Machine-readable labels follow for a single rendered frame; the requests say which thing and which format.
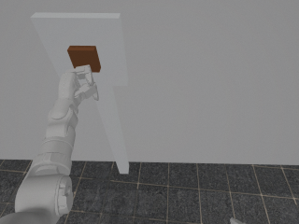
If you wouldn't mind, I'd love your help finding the left robot hand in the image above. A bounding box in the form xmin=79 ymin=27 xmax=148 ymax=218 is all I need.
xmin=58 ymin=64 xmax=99 ymax=107

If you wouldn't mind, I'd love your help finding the button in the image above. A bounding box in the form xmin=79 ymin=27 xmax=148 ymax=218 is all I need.
xmin=67 ymin=46 xmax=101 ymax=73

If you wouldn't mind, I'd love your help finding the panel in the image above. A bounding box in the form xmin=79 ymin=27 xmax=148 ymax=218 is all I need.
xmin=30 ymin=12 xmax=130 ymax=175

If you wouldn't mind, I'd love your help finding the left robot upper arm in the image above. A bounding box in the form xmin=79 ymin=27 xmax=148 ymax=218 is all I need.
xmin=0 ymin=174 xmax=74 ymax=224

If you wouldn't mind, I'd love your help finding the left robot forearm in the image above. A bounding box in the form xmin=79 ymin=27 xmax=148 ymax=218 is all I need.
xmin=15 ymin=98 xmax=78 ymax=212

